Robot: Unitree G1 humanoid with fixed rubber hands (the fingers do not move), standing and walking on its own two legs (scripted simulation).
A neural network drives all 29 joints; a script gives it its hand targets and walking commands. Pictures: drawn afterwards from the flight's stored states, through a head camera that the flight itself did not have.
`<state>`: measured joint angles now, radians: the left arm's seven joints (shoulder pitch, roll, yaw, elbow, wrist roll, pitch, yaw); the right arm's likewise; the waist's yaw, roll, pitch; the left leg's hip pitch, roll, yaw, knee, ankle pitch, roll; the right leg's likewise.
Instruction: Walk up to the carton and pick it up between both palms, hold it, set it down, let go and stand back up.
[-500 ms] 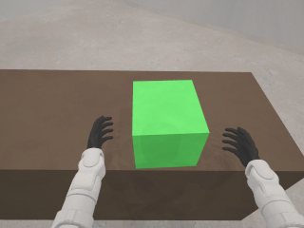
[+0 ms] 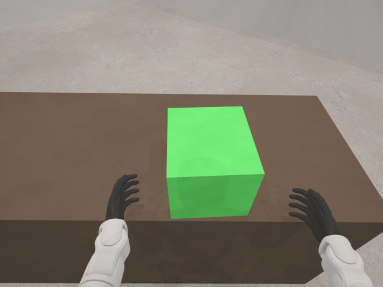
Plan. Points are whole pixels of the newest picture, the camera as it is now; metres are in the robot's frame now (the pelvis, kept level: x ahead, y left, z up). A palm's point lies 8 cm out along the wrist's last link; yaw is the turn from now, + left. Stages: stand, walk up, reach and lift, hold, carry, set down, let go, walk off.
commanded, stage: set down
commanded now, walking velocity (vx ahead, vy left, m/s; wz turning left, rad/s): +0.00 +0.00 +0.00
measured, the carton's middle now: (207, 161) +0.44 -0.02 -0.02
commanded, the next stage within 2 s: let go in 1.18 s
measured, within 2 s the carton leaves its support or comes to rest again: neither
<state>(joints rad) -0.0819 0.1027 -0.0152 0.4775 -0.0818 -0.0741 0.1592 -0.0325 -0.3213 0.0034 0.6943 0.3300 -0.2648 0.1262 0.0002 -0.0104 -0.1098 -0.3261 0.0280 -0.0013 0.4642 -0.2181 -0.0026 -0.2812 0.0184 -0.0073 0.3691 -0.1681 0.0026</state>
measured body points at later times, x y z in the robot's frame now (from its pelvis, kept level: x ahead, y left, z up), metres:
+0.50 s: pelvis +0.00 +0.00 +0.00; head +0.00 +0.02 +0.45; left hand +0.25 +0.19 -0.03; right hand +0.21 -0.25 -0.03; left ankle +0.01 +0.11 -0.74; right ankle +0.01 -0.13 -0.74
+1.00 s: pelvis +0.01 +0.00 +0.00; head +0.01 +0.01 +0.45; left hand +0.22 +0.19 -0.07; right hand +0.20 -0.24 -0.06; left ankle +0.01 +0.11 -0.74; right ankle +0.01 -0.13 -0.74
